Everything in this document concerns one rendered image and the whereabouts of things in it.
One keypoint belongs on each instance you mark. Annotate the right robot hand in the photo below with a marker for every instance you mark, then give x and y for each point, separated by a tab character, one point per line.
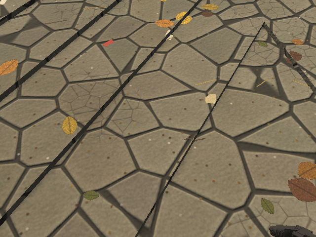
290	231

